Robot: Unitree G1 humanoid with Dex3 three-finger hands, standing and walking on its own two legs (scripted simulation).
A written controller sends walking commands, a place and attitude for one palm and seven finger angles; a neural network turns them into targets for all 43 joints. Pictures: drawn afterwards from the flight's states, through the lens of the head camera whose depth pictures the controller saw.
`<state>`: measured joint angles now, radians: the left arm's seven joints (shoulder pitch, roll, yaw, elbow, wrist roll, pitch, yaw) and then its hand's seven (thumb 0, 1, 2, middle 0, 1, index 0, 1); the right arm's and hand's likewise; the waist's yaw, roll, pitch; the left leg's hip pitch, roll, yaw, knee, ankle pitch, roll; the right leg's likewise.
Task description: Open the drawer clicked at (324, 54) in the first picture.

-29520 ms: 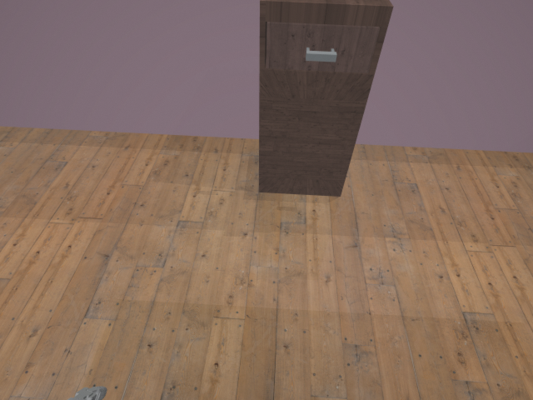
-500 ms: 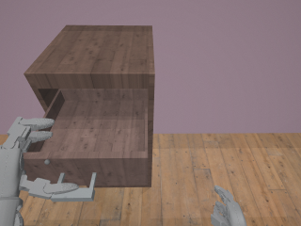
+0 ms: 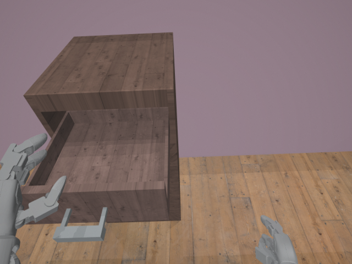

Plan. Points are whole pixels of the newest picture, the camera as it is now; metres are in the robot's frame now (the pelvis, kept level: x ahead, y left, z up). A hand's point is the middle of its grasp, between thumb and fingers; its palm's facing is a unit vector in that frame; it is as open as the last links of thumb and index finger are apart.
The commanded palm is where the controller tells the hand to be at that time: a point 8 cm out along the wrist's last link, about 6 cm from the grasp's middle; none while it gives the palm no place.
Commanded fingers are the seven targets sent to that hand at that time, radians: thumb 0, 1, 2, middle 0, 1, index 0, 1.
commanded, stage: draw the hand back to the body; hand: left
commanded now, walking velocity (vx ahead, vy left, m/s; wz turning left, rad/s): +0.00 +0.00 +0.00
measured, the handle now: (83, 223) +0.20 +0.25 -0.01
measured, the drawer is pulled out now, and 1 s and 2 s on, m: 0.28 0.28 0.28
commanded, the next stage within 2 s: step back with the hand held close in 0.26 s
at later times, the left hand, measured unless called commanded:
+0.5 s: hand (43, 198) +0.17 +0.24 +0.17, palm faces +0.38 -0.81 -0.45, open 7.4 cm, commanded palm +0.10 +0.28 +0.18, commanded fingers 0.00 0.90 0.90 -0.20 -0.30 -0.20 -0.30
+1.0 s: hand out of the picture +0.10 +0.28 +0.16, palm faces +0.34 -0.79 -0.51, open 7.4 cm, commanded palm +0.04 +0.31 +0.18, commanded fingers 0.00 0.90 0.90 -0.20 -0.30 -0.20 -0.30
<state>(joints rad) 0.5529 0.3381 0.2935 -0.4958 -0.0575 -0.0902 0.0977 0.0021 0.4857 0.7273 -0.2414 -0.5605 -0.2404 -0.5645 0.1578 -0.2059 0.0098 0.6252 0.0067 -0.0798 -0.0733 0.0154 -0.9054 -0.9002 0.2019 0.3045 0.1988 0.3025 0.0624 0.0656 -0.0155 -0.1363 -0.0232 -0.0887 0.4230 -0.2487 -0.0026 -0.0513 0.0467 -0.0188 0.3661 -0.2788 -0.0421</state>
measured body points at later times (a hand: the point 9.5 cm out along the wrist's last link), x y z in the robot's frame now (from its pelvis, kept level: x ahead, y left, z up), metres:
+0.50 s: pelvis -0.02 +0.00 +0.00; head -0.01 -0.02 +0.45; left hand +0.15 +0.28 +0.19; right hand +0.18 -0.22 -0.09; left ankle -0.01 +0.12 -0.74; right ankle -0.05 -0.09 -0.74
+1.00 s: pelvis -0.08 +0.03 -0.01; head -0.05 +0.05 +0.44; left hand +0.08 +0.32 +0.18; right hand +0.12 -0.18 -0.07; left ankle -0.01 +0.13 -0.74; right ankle -0.07 -0.09 -0.74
